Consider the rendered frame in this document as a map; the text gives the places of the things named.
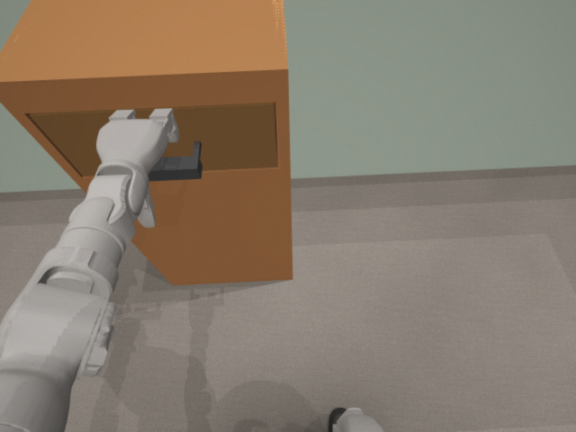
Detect handle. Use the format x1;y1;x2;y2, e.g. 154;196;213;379
148;141;203;181

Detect robot left upper arm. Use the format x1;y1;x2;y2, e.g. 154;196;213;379
0;283;117;432

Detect drawer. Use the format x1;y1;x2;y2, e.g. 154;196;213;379
30;103;278;176

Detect robot left forearm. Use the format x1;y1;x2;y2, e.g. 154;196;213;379
0;159;149;357

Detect right robot shin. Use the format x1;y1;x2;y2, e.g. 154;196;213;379
338;408;364;420

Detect robot left hand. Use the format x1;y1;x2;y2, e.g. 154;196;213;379
96;108;179;228

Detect cabinet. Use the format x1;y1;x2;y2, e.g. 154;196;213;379
0;0;293;285

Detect right robot foot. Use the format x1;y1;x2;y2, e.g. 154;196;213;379
328;408;346;432

